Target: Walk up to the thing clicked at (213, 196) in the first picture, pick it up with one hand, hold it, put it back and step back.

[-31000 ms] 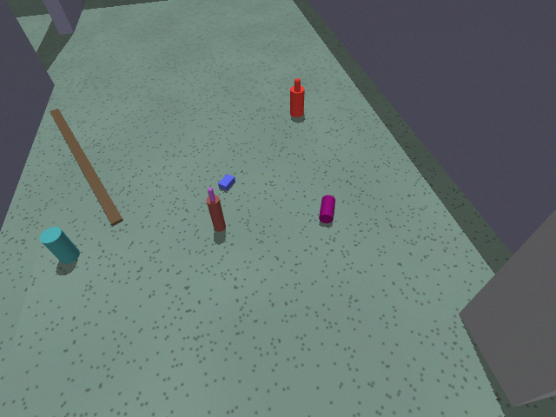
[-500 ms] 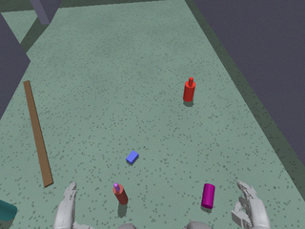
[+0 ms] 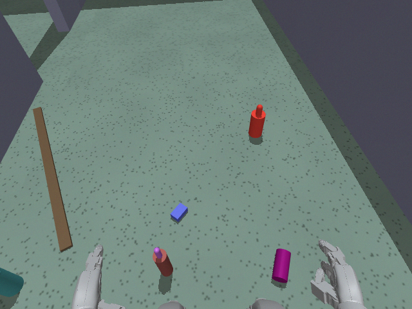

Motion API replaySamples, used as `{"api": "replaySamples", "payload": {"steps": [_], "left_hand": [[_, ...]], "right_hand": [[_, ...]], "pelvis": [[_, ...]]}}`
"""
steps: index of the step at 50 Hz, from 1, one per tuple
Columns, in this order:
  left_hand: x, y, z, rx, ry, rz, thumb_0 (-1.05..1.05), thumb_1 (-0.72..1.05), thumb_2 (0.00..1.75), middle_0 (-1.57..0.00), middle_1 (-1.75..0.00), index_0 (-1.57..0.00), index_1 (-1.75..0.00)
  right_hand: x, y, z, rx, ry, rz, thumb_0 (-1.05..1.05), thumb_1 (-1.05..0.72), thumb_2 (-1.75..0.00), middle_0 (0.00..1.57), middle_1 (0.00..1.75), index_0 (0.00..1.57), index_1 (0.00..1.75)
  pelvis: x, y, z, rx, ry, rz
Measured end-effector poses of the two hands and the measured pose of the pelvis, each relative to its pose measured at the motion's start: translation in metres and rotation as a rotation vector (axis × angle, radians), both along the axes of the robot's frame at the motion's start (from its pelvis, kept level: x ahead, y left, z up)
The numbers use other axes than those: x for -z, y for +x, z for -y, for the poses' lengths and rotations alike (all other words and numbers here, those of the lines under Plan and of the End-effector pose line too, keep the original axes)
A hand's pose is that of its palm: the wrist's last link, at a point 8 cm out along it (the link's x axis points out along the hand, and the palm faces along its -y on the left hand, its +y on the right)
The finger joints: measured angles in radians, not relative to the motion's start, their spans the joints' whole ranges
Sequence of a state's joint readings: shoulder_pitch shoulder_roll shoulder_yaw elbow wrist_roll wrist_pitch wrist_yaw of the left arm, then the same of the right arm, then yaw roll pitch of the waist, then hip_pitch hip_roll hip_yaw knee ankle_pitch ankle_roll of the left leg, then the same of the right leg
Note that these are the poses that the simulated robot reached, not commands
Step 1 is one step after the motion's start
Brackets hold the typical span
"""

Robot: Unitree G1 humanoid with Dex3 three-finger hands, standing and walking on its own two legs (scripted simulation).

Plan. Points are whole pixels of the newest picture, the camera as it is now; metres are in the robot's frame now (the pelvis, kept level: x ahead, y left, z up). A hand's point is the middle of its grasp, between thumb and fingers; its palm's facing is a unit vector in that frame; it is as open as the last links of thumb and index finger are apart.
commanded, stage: home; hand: left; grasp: from the side
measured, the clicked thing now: (162, 260) +0.38 +0.21 -0.59
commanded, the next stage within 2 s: stand in 0.52 s
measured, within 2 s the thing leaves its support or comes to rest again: neither
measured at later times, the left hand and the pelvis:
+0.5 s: hand (119, 296) +0.16 +0.18 -0.05, palm faces +0.11 -0.95 -0.28, open 17.4 cm; pelvis -0.01 +0.00 +0.00, yaw +0 degrees
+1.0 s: hand out of the picture +0.15 +0.21 -0.09, palm faces -0.04 -0.94 -0.34, open 10.9 cm; pelvis -0.01 +0.00 +0.01, yaw +0 degrees
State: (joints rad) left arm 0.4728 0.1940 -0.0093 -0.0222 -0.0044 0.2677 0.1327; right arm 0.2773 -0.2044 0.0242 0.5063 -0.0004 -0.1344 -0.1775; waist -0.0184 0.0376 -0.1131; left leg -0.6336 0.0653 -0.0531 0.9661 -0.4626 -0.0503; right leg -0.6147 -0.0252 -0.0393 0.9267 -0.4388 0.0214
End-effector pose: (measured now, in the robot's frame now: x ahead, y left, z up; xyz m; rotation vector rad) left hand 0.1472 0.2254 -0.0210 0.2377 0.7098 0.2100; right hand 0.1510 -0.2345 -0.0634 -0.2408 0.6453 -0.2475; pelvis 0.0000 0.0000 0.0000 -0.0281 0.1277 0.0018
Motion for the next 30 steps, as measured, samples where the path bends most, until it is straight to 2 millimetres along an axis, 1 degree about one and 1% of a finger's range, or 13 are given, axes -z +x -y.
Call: {"api": "replaySamples", "payload": {"steps": [11, 22, 30], "left_hand": [[-0.0005, 0.0007, -0.0018, 0.002, 0.0, 0.008, -0.01, -0.55, 0.05, -0.05, -0.05, -0.06, -0.05], [0.0002, -0.0055, -0.0035, 0.002, -0.003, 0.006, -0.01, -0.54, 0.05, -0.05, -0.05, -0.06, -0.05], [-0.0004, -0.0063, -0.0054, 0.006, -0.001, 0.007, -0.01, -0.52, 0.06, -0.05, -0.05, -0.06, -0.06]], "right_hand": [[-0.0006, -0.0033, 0.001, 0.007, -0.006, -0.003, 0.01, -0.9, -0.91, 0.2, 0.3, 0.21, 0.3], [-0.0019, -0.0063, -0.0022, 0.003, -0.006, 0.005, 0.01, -0.9, -0.91, 0.2, 0.3, 0.21, 0.3], [-0.0015, -0.0077, -0.0053, -0.003, -0.005, 0.005, 0.01, -0.9, -0.91, 0.2, 0.3, 0.21, 0.3]], "pelvis": [[0.0, -0.0009, -0.0013, 0.0, -0.001, 0.008], [0.0001, -0.0054, -0.0035, 0.001, -0.003, 0.011], [0.0004, -0.0071, -0.005, 0.001, -0.003, 0.008]]}}
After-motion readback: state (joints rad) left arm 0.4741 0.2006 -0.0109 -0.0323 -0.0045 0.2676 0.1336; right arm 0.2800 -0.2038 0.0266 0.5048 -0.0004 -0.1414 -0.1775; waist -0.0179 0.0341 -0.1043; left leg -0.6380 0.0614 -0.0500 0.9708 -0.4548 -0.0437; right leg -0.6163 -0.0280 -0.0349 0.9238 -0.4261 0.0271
